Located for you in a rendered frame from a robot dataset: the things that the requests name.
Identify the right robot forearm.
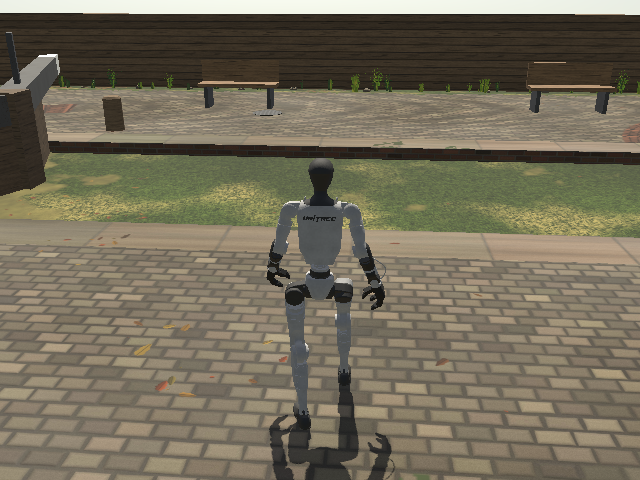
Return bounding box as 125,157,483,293
359,243,382,288

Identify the robot left upper arm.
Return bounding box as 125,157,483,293
272,201,300,255

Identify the robot left foot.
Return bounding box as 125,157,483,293
293,402,311,430

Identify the robot right upper arm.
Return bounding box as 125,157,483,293
341,202,369,259

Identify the robot torso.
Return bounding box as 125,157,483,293
297,196,344,300

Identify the robot left hand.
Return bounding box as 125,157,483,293
266,268,290,287

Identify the left robot forearm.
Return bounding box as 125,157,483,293
267,239,283,273

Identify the robot right hand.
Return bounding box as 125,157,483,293
362,284,385,310

